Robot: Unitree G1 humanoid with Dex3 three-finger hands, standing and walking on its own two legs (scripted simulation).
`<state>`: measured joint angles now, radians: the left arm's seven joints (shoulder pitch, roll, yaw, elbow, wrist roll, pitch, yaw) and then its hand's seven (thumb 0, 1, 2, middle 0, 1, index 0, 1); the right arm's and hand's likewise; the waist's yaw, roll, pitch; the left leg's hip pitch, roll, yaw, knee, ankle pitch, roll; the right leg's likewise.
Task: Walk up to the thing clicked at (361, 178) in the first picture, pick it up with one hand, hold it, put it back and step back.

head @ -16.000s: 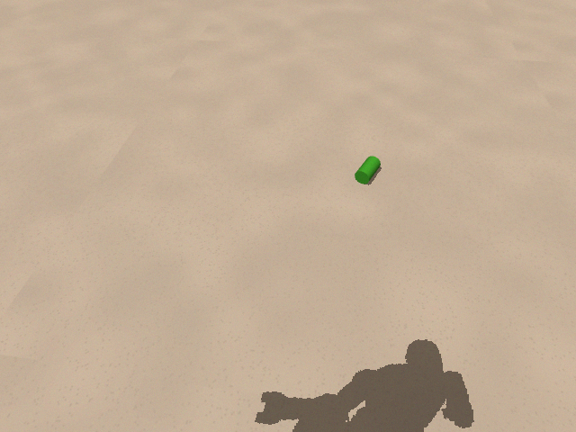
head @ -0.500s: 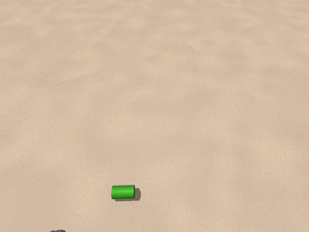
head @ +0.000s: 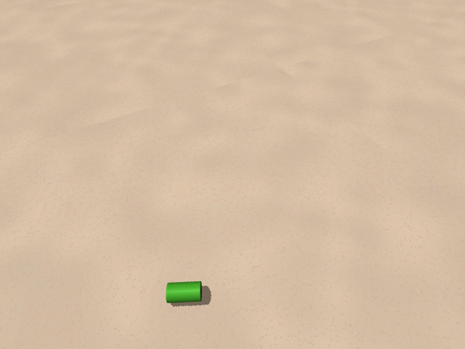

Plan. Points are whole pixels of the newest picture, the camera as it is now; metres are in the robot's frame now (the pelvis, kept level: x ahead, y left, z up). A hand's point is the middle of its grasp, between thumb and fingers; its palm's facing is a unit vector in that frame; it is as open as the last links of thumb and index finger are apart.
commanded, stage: stand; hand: left
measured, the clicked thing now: (184, 291) +0.45 +0.23 -0.74
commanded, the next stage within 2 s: none
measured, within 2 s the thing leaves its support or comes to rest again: neither
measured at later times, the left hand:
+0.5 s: hand out of the picture +0.05 +0.24 -0.16, palm faces -0.02 -0.94 -0.33, open 7.3 cm
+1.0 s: hand out of the picture +0.06 +0.24 -0.16, palm faces -0.01 -0.94 -0.34, open 7.3 cm
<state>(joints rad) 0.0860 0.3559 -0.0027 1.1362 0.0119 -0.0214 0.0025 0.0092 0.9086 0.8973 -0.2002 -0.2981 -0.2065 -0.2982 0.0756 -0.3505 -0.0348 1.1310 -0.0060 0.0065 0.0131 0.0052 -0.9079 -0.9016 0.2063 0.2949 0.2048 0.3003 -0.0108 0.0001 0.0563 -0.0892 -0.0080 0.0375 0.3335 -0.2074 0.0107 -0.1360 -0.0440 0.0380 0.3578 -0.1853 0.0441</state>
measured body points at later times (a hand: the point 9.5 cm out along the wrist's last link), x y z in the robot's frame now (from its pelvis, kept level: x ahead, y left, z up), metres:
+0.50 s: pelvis -0.01 -0.01 +0.00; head +0.00 -0.01 +0.45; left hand +0.06 +0.29 -0.13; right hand +0.07 -0.31 -0.13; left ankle -0.01 +0.11 -0.75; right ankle +0.01 -0.15 -0.75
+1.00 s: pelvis -0.01 -0.01 +0.00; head +0.00 -0.01 +0.45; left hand +0.06 +0.29 -0.13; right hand +0.08 -0.31 -0.13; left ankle -0.01 +0.11 -0.75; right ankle +0.01 -0.15 -0.75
